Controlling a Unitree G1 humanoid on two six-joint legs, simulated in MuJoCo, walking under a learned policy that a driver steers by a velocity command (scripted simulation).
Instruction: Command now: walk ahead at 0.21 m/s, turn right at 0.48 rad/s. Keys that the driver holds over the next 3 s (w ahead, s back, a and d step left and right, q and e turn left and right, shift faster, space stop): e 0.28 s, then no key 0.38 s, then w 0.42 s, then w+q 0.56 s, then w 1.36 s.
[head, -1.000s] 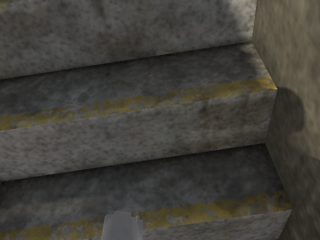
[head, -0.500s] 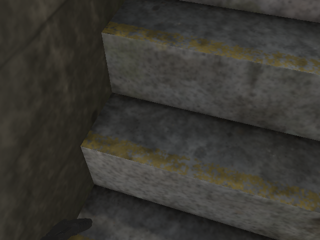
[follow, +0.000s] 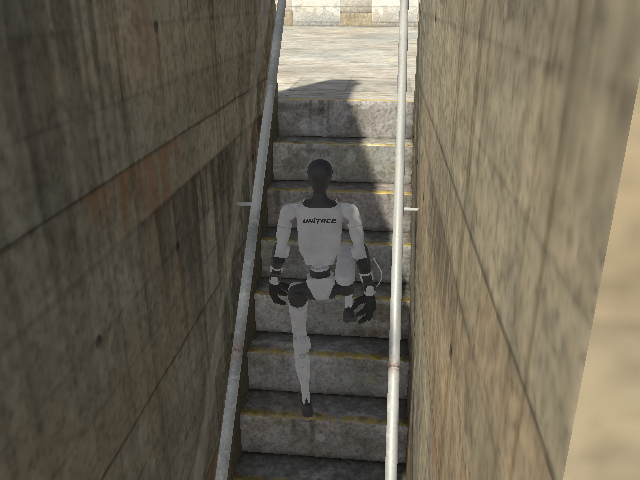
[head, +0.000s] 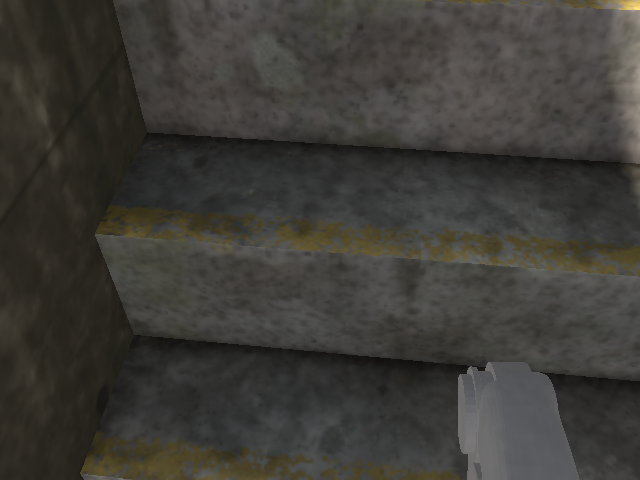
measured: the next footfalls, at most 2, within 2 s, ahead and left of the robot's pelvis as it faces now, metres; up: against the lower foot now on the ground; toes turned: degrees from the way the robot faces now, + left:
right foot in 0.28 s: +0.21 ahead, -0.21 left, +0.24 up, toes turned -19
left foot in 0.66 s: +0.18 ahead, +0.08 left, +0.24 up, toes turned -28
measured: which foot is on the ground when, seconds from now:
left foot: down 0.00-0.24, up 0.26-0.64, down 0.66-1.00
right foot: up 0.00-0.26, down 0.28-0.68, up 0.70-1.00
